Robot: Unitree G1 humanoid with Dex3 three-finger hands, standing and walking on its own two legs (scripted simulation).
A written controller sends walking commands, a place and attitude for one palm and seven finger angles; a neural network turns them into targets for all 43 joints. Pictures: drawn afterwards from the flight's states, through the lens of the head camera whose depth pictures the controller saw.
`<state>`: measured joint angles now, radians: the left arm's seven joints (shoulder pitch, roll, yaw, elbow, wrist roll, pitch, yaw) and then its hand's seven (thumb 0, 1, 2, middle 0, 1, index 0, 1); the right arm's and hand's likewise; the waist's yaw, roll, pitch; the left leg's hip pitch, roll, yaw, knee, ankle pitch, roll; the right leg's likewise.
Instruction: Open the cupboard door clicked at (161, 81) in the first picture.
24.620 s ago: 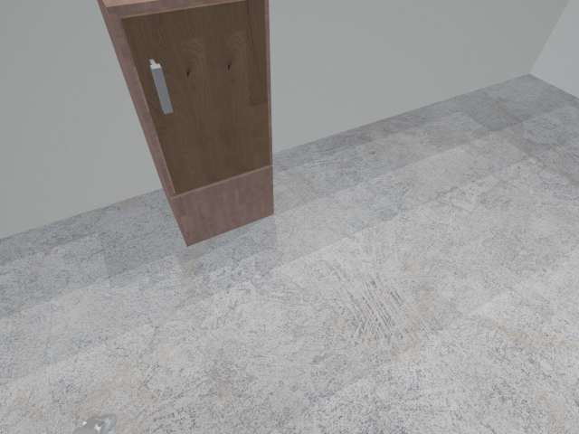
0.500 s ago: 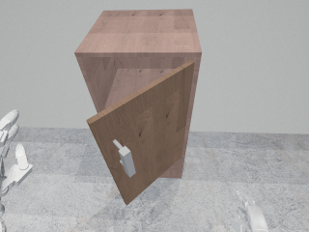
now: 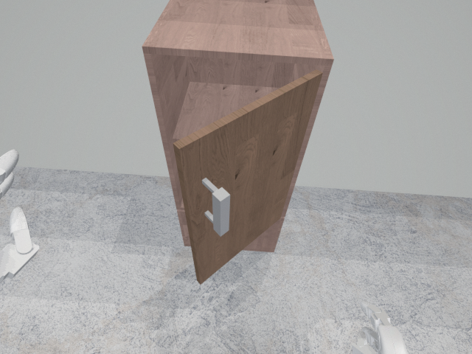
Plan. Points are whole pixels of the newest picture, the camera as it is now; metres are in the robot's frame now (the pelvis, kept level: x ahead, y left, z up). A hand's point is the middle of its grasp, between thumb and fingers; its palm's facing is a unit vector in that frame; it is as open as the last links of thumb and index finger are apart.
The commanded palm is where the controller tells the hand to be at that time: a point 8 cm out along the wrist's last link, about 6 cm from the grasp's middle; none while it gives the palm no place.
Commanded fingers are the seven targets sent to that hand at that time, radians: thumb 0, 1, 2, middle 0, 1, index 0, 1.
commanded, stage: step back with the hand held close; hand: left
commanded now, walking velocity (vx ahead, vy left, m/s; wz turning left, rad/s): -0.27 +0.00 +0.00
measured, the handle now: (214, 206) +0.39 +0.07 -0.01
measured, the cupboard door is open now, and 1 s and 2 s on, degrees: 45 45 45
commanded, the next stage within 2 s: stop stepping back and stand still in 0.32 s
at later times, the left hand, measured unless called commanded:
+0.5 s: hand out of the picture +0.07 +0.21 +0.18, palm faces +0.26 -0.75 -0.60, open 7.4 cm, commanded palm +0.02 +0.26 +0.18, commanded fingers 0.00 0.90 0.90 -0.20 -0.30 -0.20 -0.30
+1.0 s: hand out of the picture -0.04 +0.27 +0.18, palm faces +0.46 -0.75 -0.48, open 7.4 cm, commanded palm -0.09 +0.30 +0.18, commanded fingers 0.00 0.90 0.90 -0.20 -0.30 -0.20 -0.30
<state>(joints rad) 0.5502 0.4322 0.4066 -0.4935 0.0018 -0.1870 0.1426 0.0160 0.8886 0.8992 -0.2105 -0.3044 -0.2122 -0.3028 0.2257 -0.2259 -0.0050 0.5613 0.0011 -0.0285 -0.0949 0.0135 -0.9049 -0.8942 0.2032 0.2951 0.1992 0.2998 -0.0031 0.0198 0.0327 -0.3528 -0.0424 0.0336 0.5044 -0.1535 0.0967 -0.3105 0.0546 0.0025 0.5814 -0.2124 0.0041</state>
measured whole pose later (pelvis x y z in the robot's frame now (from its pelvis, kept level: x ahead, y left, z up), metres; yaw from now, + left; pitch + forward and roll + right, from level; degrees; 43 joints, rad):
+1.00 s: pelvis -0.23 +0.00 +0.00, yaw +0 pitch -2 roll -1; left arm 0.54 0.44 0.44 -0.47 -0.02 -0.18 0.16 0.01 0.89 0.90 -0.21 -0.30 -0.21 -0.30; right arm 0.24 -0.19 0.01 0.59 0.00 -0.08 -0.09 0.01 -0.90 -0.89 0.20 0.30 0.20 0.30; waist -0.01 0.01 -0.02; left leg -0.33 0.00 0.04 0.54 -0.32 0.04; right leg -0.23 0.05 -0.04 0.52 -0.39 -0.06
